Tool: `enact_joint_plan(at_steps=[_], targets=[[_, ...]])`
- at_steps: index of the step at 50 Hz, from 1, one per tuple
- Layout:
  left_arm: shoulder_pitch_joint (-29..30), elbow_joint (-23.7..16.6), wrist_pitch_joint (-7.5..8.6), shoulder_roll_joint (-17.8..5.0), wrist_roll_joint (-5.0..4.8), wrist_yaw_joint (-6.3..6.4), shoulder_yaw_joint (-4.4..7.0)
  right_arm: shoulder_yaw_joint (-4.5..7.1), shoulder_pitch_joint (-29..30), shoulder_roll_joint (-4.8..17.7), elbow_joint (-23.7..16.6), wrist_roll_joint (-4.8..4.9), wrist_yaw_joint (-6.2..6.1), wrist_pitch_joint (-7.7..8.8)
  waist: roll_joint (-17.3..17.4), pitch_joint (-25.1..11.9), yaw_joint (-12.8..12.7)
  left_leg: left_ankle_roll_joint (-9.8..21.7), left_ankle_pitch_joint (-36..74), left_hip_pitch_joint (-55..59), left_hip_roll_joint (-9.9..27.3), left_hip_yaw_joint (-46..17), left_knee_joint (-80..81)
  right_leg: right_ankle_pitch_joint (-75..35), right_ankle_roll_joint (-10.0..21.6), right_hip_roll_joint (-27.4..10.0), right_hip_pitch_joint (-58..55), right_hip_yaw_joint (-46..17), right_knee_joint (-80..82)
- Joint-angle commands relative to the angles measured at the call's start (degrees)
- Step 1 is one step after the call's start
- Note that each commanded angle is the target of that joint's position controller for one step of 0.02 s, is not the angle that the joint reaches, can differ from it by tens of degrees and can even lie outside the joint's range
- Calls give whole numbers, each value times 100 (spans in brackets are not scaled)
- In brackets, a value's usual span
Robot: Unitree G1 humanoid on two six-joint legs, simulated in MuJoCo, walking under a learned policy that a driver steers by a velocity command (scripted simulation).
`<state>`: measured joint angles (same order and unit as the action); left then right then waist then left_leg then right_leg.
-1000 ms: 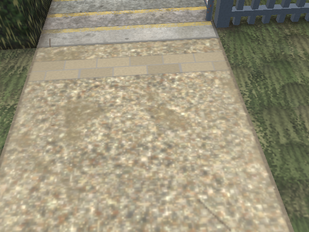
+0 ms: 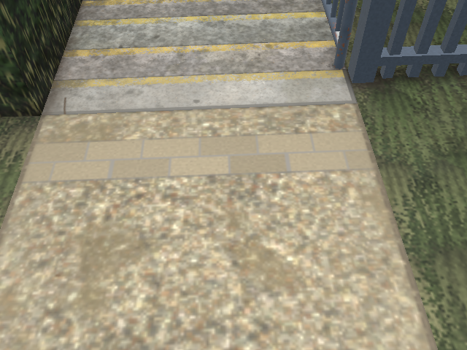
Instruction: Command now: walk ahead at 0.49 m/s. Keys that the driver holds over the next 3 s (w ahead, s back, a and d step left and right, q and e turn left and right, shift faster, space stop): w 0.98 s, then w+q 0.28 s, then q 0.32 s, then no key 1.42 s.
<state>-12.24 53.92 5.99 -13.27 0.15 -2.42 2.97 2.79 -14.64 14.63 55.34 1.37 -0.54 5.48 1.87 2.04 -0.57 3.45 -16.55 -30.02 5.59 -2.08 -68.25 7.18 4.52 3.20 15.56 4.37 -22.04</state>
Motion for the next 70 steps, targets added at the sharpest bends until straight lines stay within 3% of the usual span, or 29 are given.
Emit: enact_joint_plan(at_steps=[1, 4, 8, 14, 17, 19, 20, 21, 22, 23, 24, 26, 28, 31, 37, 42, 45, 47, 48, 49, 50, 51, 52, 54, 56, 58, 64, 67, 70], targets=[[70, -204, 125, -604, 26, 41, 91, 111, -487, 250, -170, -39, -60, -109, -552, -133, 278, -77, 523, -388, 396, -169, 348, -216, 969, -1512, -65, -1399, 1598], [-315, -85, 93, -765, 18, 172, 122, 158, 277, 334, -430, -114, -60, -101, -437, 57, 108, -226, 1412, -1083, 436, -162, 1339, -412, 948, -1535, -415, -1273, 1698], [-686, 12, 37, -848, -46, 257, 124, 118, 1082, 212, -647, -93, 25, -37, -464, 141, -134, -262, 2339, -973, 211, 47, 2718, -508, 743, -1395, -713, -905, 1696], [-1203, 277, -91, -939, -111, 292, 179, 46, 1949, 237, -990, -16, 219, 30, -477, 369, -368, -144, 1874, -1059, 22, 122, 3663, -579, 680, -1756, -1716, -874, 1270], [-1041, 268, -169, -1061, -127, 312, 237, 114, 1604, 461, -981, 0, 282, 89, -648, 132, -67, 81, 1220, -271, -207, 300, 3905, -1647, 531, -1872, -1954, -878, 714], [-853, 185, -218, -897, -87, 309, 168, 367, -2, 930, -498, -26, 229, 103, -545, -862, 700, 390, 1260, 2026, -444, 467, 3935, -2998, 248, -1356, -1386, -444, -1191], [-978, 23, -200, -661, 46, 309, 56, 489, -1067, 1448, -304, -96, 165, 81, 368, -1808, 934, 794, 1263, 3816, 821, -1079, 3891, -1139, 10, -915, -83, -127, -3237], [-1650, 57, -49, 72, -51, 235, -131, 494, -1215, 1623, -206, -130, 230, 72, 1819, -2406, 502, 1643, 94, 5361, 1789, -3815, 4834, 2500, -257, 107, 2046, -577, -4861], [-1191, 77, 80, -634, -204, 223, 17, 342, -988, 1047, -269, -76, 240, 95, 1055, -1992, 672, 1376, -375, 5072, 1588, -3753, 5109, 2498, -137, -238, 2681, -1195, -5472], [-643, -98, 152, -880, -291, 215, 82, 265, -476, 792, -386, -64, 222, 110, 725, -1266, 595, 1108, 0, 4323, 1415, -2843, 5157, 1931, -31, -531, 2945, -1053, -5451], [-397, -137, 152, -848, -253, 263, 87, 210, 10, 674, -494, -98, 229, 113, 160, -899, 390, 985, 671, 3475, 1217, -2187, 5288, 1365, -44, -849, 2658, -902, -5186], [-403, -137, 30, -694, -138, 296, 143, 127, 318, 400, -488, -199, 258, 127, 200, -551, 65, 888, 1299, 2463, 864, -1407, 5628, 827, -76, -1157, 2071, -898, -4639], [-527, -109, -93, -485, -132, 303, 135, 135, 158, 426, -372, -175, 249, 146, 229, -431, -39, 959, 1624, 2174, 745, -1047, 5879, 687, -138, -1211, 1917, -821, -4317], [11, -309, -159, -500, -67, 323, 160, 188, -122, 664, -246, -160, 143, 138, 69, -152, 18, 1004, 2087, 2219, 742, -727, 6084, 39, -308, -1252, 2466, -765, -3560], [1166, -644, -101, -332, -82, 225, 94, 165, -614, 701, -70, -98, 29, 55, 132, 122, 343, 752, 1986, 2434, 478, -126, 6226, -1405, -366, -982, 2385, -472, -1642], [1882, -934, -36, -355, -139, 62, 37, 205, -1051, 760, 177, -59, 0, -66, 149, 374, 524, 748, 2096, 3357, 835, -149, 5898, -1047, -224, -838, 2603, -436, -924], [1647, -957, 16, -547, -150, -17, 93, 265, -899, 880, 184, -41, -36, -139, 292, 168, 249, 610, 3204, 3685, 986, -133, 5383, -433, -2, -644, 2003, -320, -707], [350, -580, 20, -920, -123, 20, 301, 251, -649, 861, 120, -48, -36, -193, 345, -620, -443, 402, 4822, 3403, 643, 160, 3935, -408, 257, -253, 112, -14, -594], [-758, -308, 11, -1284, -62, 74, 428, 170, -638, 702, 5, -112, -32, -194, -15, -1416, -828, 212, 3765, 2262, 338, 357, 2347, -533, 581, -953, -1738, -798, -820], [-1365, -162, -22, -1769, 9, 91, 537, -37, -1313, -16, -54, -129, 33, -75, -1438, -2236, -549, -214, 503, -132, -739, 420, 56, 527, 1499, -2390, -3859, -3549, -330], [-1302, -183, -35, -1295, -37, 94, 381, 3, -1178, 238, 50, -7, 75, 77, -1483, -2516, -648, -139, -1527, -865, -826, -489, -871, 1005, 1555, -2647, -3974, -4684, 414], [-782, -265, -17, -1006, -70, 111, 291, 123, -679, 665, -107, 162, 91, 158, -1181, -1585, -598, -25, -1277, -1343, -500, -569, -1134, 969, 1236, -2497, -3214, -3764, 479], [-300, -387, 0, -798, -47, 123, 221, 138, -307, 729, -195, 191, 59, 169, -699, -1057, -423, 25, -735, -1208, -150, -405, -894, 603, 1010, -2288, -2287, -2882, 614], [228, -381, 87, -440, 53, 82, 115, 222, -237, 596, -174, 72, -24, 14, -548, -490, -16, 43, -90, -594, 236, -408, -157, 79, 706, -1855, -973, -1841, 1045], [187, -268, 124, -454, 79, 77, 130, 204, -501, 288, -91, 74, -30, -161, -660, -350, 133, 23, 129, -256, 293, -425, 75, -156, 697, -1754, -485, -1346, 1347], [70, -169, 150, -626, 96, 139, 176, 231, -315, 275, -183, 67, -46, -247, -576, -147, 173, -28, 548, -578, 289, -496, 351, -474, 703, -1735, -420, -935, 1526], [-78, -100, 99, -750, 102, 328, 182, 245, 587, 237, -521, -31, 84, -203, -439, 143, 8, -130, 2217, -962, 82, -297, 2134, -1438, 420, -1529, -768, 156, 1566], [-282, -41, -20, -865, 50, 448, 189, 142, 1246, 50, -868, -128, 203, -195, -406, 256, -188, -148, 2434, -673, -67, 297, 2900, -2716, 296, -1540, -939, 611, 1186], [-396, -22, -211, -1046, -43, 512, 241, 157, 1317, 136, -1120, -111, 323, -245, -540, 87, -173, -57, 1785, -609, -264, 552, 3212, -3572, 285, -1765, -1622, 698, 522]])
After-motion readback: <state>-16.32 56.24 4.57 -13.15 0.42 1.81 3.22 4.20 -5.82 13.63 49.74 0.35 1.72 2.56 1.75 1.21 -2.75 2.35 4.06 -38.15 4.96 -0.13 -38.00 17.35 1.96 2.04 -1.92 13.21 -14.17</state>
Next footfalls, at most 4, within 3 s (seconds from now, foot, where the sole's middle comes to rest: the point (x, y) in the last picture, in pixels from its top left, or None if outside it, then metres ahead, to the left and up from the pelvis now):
0.38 left None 0.39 0.16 -0.78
0.96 right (274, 272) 0.72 -0.07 -0.78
1.50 left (201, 208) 0.97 0.17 -0.78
1.94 right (268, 196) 1.02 -0.06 -0.78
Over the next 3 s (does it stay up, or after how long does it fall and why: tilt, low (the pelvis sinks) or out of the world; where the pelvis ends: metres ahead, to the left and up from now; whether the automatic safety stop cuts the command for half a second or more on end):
stays up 0.96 0.04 0.00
